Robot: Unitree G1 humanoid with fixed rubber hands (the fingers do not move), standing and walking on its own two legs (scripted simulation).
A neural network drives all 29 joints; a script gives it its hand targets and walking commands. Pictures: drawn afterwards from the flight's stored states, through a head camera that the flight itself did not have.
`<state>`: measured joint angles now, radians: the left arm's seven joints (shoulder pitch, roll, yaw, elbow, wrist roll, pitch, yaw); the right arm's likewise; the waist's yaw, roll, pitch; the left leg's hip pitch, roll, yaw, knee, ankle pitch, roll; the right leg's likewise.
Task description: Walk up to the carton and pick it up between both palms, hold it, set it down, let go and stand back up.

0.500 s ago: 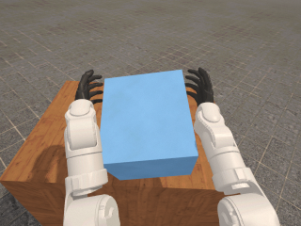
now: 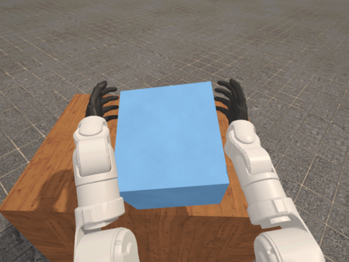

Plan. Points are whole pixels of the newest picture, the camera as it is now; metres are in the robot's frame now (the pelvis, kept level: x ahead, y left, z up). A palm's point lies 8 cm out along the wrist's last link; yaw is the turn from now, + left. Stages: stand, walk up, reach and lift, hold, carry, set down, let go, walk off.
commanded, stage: hold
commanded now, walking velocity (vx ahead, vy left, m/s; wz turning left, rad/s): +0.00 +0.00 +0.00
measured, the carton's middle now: (171, 149) +0.36 +0.00 +0.11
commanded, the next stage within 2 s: none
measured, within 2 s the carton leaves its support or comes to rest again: neither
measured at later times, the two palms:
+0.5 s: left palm (92, 118) +0.37 +0.16 +0.20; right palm (231, 113) +0.37 -0.13 +0.20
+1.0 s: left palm (97, 119) +0.37 +0.15 +0.20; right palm (237, 117) +0.36 -0.14 +0.20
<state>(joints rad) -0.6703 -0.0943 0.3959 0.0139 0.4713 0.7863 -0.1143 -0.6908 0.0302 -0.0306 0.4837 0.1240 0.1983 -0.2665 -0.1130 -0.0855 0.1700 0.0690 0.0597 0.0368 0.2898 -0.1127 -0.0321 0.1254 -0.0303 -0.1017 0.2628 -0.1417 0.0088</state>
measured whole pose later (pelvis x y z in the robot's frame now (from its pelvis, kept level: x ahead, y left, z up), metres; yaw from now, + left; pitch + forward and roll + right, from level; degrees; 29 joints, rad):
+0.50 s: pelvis +0.00 +0.00 +0.00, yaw +0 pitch -13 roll -1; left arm -0.69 -0.09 0.40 0.07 0.48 0.76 -0.11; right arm -0.72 0.05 -0.08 0.55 0.09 0.17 -0.24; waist -0.11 -0.10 0.15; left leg 0.05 0.05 0.04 0.28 -0.11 -0.02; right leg 0.12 -0.04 -0.10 0.25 -0.13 0.01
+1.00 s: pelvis +0.00 +0.00 +0.00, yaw +0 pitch -14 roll -1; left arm -0.65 -0.09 0.39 0.00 0.47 0.79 -0.11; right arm -0.68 0.03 -0.02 0.46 0.13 0.20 -0.27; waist -0.12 -0.09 0.17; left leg 0.08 0.06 0.04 0.29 -0.12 -0.03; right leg 0.13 -0.03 -0.10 0.26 -0.15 0.01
